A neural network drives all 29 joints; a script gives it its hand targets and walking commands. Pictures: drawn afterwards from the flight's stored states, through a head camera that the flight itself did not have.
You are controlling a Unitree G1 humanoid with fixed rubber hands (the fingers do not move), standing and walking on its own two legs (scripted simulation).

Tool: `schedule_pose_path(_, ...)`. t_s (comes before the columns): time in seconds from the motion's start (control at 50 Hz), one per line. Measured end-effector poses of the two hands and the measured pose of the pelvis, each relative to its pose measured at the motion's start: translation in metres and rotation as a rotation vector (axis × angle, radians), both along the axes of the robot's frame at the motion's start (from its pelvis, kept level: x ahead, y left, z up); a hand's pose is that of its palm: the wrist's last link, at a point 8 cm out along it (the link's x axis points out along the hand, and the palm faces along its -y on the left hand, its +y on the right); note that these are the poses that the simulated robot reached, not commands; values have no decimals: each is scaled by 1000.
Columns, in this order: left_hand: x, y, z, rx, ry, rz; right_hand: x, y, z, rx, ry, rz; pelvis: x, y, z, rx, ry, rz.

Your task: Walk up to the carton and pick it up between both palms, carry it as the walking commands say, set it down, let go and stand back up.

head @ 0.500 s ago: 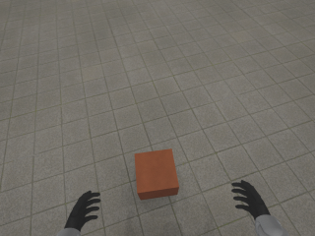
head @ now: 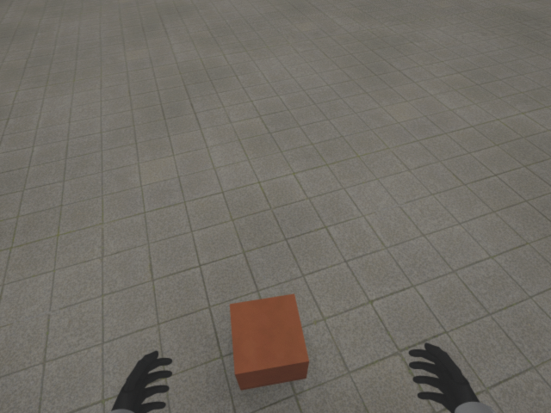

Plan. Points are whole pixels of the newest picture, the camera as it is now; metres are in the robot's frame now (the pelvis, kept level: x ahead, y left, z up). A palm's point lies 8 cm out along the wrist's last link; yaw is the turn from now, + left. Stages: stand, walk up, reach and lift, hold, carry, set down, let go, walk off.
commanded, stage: stand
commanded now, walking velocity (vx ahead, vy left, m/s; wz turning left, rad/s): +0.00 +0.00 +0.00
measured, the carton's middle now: (268, 341) +0.47 +0.05 -0.68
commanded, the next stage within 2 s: none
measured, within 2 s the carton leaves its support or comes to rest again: neither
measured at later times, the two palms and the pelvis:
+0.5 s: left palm out of the picture +0.13 +0.30 -0.10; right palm out of the picture +0.13 -0.28 -0.08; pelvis +0.01 +0.01 +0.00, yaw -1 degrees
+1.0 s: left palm out of the picture +0.11 +0.31 -0.10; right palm out of the picture +0.09 -0.29 -0.09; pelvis +0.00 +0.01 +0.00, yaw -1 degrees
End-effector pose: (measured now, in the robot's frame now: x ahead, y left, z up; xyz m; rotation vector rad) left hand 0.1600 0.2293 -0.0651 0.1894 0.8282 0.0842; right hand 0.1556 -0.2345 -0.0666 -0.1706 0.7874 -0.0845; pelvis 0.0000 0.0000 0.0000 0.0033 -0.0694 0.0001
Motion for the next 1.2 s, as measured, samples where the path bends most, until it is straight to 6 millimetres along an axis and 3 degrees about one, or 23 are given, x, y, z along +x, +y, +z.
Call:
schedule_pose_path(0.2,-15,51,-21,131,55,12,-27,-39,-14,-187,141,-44,2,6,-2,-7,62,-10)
schedule_pose_path(0.3,-21,65,-28,156,103,12,-30,-48,-13,-221,176,-61,6,10,-2,-8,66,-13)
schedule_pose_path(0.56,-28,72,-38,164,174,11,-31,-44,-19,-221,221,-66,12,16,1,-7,57,-15)
schedule_pose_path(1.2,-65,84,-38,191,267,36,-70,-61,-25,-225,311,-94,-3,13,6,-6,28,-16)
